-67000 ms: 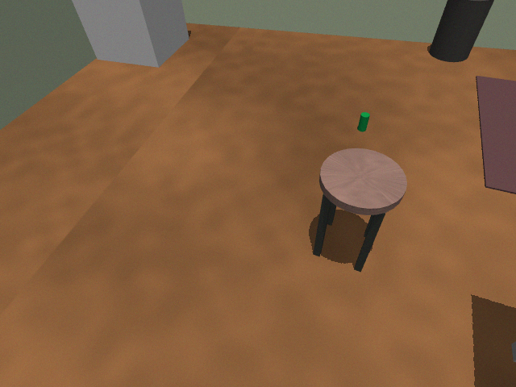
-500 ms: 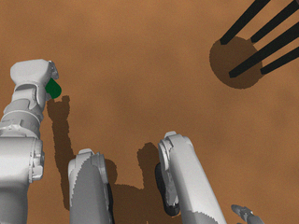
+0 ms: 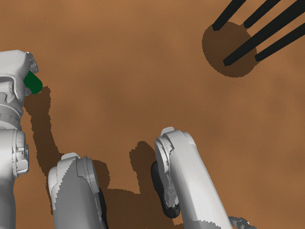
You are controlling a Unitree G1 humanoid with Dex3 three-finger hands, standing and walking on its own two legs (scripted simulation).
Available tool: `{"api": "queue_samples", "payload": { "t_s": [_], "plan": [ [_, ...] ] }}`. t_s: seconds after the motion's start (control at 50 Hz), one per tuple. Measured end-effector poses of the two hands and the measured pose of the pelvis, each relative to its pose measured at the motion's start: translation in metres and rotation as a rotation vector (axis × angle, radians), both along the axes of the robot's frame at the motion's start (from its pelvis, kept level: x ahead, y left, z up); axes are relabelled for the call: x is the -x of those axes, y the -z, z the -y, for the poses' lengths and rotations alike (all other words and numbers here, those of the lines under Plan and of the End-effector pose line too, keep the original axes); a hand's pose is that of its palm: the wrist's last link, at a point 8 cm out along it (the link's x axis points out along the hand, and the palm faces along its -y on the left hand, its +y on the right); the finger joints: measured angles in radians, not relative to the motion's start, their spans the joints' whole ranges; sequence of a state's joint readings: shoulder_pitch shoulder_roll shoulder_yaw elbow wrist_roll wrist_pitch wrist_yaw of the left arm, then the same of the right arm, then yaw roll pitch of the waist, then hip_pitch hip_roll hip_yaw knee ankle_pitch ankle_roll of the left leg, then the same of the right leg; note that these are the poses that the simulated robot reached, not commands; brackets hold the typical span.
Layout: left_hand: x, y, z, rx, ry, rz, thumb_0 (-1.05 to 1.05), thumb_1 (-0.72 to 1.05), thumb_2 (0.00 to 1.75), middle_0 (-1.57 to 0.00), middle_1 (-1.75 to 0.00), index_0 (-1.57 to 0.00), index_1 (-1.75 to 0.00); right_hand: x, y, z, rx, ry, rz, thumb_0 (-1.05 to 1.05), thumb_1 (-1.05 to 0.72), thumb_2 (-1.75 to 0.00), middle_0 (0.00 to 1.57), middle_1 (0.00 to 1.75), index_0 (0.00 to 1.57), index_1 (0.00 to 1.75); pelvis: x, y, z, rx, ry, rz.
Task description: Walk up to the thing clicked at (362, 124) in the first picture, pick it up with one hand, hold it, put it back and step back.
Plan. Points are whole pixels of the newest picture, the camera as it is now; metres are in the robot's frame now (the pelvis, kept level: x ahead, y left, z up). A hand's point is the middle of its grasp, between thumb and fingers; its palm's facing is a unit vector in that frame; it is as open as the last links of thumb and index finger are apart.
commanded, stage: crouch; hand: left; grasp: from above
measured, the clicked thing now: (25, 79) +0.54 +0.25 -0.18
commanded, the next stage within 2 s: lower in 0.22 s
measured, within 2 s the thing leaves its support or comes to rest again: rests again in 1.80 s
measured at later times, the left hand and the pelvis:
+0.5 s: hand (23, 83) +0.53 +0.25 -0.18, palm faces -0.45 -0.05 -0.89, open 7.9 cm; pelvis +0.00 +0.00 -0.02, yaw -1 degrees
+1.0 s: hand (33, 88) +0.53 +0.25 -0.23, palm faces -0.46 -0.05 -0.89, open 7.9 cm; pelvis +0.00 +0.00 -0.04, yaw -4 degrees
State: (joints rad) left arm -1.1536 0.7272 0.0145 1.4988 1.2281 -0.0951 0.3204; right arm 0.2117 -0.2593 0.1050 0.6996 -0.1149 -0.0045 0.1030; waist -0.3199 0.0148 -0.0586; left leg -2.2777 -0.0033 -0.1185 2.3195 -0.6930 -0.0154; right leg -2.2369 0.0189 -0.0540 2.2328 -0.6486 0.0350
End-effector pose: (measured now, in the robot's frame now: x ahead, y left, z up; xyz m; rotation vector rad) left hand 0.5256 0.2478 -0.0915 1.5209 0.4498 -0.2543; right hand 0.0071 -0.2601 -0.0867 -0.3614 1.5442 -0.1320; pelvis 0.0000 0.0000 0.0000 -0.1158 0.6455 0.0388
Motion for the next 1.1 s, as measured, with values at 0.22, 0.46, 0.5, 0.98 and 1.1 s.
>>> {"api": "queue_samples", "payload": {
  "t_s": [0.22, 0.46, 0.5, 0.98, 1.1],
  "plan": [
    [-0.005, 0.009, -0.001, -0.002, -0.005, -0.007, 0.0, 0.23, 0.5, -0.87, -0.72, -0.81, -0.63, -0.002, 0.007, 0.001, 0.001, -0.021, -0.001, 0.0, -0.92, -0.9, 0.2, 0.3, 0.2, 0.3, 0.0, 0.009, 0.001, 0.007, 0.007, 0.015],
    [-0.008, 0.021, -0.002, 0.004, -0.001, -0.017, 0.0, 0.22, 0.51, -0.86, -0.73, -0.81, -0.63, 0.0, 0.008, 0.001, 0.011, -0.037, -0.006, 0.0, -0.92, -0.9, 0.2, 0.3, 0.2, 0.3, 0.001, 0.017, -0.001, 0.019, 0.01, 0.025],
    [-0.008, 0.026, -0.002, 0.005, 0.0, -0.023, 0.0, 0.22, 0.51, -0.86, -0.73, -0.8, -0.64, 0.001, 0.009, 0.001, 0.012, -0.041, -0.009, 0.0, -0.92, -0.9, 0.2, 0.3, 0.2, 0.3, 0.002, 0.018, -0.001, 0.021, 0.01, 0.025],
    [-0.013, 0.079, 0.001, 0.007, -0.004, -0.03, -0.01, 0.24, 0.5, -0.84, -0.74, -0.79, -0.65, 0.013, 0.017, -0.01, -0.01, -0.074, -0.05, 0.0, -0.91, -0.89, 0.2, 0.3, 0.2, 0.3, -0.001, 0.038, -0.003, 0.049, 0.028, 0.041],
    [-0.013, 0.088, 0.002, 0.014, 0.002, -0.027, -0.01, 0.24, 0.49, -0.84, -0.75, -0.78, -0.65, 0.011, 0.014, -0.008, -0.005, -0.094, -0.052, 0.0, -0.91, -0.89, 0.2, 0.3, 0.2, 0.3, -0.003, 0.039, -0.003, 0.056, 0.032, 0.043]
  ]
}}
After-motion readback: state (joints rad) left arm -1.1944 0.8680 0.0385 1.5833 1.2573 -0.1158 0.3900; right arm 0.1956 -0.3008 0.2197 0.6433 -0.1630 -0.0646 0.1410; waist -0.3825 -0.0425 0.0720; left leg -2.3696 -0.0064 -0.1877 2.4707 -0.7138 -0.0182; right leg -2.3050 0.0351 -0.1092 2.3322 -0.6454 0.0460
